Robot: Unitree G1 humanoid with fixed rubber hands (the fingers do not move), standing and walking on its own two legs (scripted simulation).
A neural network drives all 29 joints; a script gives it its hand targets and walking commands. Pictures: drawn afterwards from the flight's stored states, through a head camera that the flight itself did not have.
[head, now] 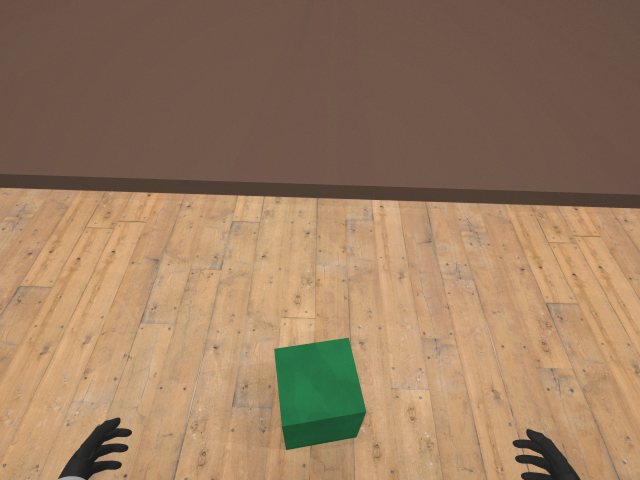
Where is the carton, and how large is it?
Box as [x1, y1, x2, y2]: [274, 338, 365, 449]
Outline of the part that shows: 348,338 274,349 281,422 286,449 356,436 365,413 365,408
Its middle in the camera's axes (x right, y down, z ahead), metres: -0.01 +0.45 +1.09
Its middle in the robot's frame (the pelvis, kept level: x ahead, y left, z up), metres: +0.42 +0.00 -0.65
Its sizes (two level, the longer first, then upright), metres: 0.210 0.200 0.250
